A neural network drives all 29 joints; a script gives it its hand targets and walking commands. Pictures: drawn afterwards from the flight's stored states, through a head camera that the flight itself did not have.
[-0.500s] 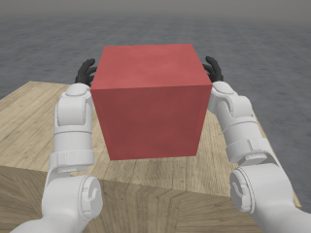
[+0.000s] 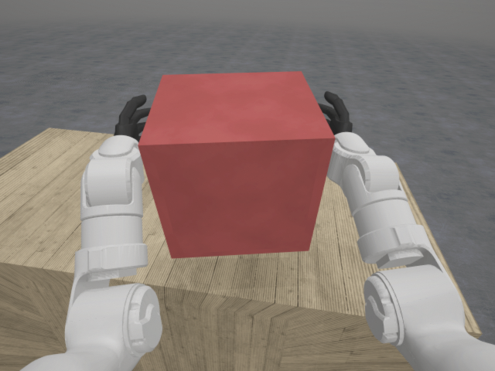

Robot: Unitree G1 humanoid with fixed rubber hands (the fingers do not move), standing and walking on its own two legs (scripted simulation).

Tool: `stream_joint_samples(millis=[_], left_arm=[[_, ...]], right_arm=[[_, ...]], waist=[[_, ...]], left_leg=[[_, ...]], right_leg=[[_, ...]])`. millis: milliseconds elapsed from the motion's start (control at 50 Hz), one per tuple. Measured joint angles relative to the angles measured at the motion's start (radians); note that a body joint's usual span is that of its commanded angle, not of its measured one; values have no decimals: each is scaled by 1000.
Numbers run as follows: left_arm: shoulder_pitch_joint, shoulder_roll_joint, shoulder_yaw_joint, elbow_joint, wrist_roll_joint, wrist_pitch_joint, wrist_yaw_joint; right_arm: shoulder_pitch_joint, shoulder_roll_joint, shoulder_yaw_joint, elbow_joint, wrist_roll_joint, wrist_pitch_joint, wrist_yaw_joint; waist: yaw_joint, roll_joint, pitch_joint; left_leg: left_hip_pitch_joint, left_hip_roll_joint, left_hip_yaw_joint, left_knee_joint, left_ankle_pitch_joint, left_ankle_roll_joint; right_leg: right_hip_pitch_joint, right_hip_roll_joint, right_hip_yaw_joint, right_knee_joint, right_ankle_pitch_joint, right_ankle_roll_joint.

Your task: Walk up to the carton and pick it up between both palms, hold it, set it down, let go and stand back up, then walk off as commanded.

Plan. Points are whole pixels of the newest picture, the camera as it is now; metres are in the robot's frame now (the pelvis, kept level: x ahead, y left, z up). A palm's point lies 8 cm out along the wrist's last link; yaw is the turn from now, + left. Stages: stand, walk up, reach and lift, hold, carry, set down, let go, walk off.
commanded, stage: hold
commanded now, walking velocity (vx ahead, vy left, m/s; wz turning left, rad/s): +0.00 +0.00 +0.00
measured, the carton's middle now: (236, 164) +0.37 +0.01 +0.22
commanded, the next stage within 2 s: set down in 1.70 s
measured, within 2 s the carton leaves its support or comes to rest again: neither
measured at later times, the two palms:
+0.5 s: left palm (142, 140) +0.37 +0.14 +0.27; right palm (349, 143) +0.37 -0.17 +0.26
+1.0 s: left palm (129, 144) +0.37 +0.16 +0.26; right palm (337, 140) +0.37 -0.15 +0.27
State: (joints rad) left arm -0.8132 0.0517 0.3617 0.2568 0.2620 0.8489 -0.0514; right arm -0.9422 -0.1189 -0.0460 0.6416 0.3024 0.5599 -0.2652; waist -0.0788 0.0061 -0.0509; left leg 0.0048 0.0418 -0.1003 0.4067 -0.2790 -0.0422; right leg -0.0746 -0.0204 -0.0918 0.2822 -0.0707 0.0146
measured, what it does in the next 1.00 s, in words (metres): stands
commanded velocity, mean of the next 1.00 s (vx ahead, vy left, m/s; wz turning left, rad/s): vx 0.00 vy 0.00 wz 0.00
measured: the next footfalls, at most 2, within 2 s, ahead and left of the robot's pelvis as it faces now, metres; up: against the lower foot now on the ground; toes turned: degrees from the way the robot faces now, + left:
none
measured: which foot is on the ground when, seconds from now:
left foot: down 0.00-1.00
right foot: down 0.00-1.00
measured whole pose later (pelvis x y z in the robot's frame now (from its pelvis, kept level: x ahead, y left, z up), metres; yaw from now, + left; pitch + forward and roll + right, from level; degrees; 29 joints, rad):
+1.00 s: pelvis +0.00 +0.00 +0.00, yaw +0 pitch -7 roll -2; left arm -0.82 0.06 0.35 0.26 0.26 0.83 -0.05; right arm -0.94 -0.12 -0.06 0.63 0.30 0.56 -0.26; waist -0.09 0.01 -0.05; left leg -0.02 0.04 -0.11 0.42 -0.28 -0.05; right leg -0.09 -0.02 -0.10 0.28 -0.06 0.01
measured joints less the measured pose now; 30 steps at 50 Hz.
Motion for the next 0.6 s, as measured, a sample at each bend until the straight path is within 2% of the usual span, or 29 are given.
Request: stream_joint_samples(millis=[220,420,600], left_arm=[[-18,1,-20,9,9,-12,11],[-28,-20,-8,42,19,-21,21],[-35,-17,12,55,14,-23,19]], right_arm=[[-15,2,-41,11,-24,-12,24],[-14,-23,-12,34,-19,-12,36],[-21,-23,6,50,-18,-16,30]], waist=[[0,0,-9],[-8,20,-16],[11,19,-12]], left_leg=[[-27,-10,8,12,1,7],[-11,-5,19,3,-2,9],[-11,3,25,-6,3,2]], right_leg=[[-22,-8,9,-3,12,6],[-15,-3,20,-3,8,5],[-29,5,26,10,3,-2]])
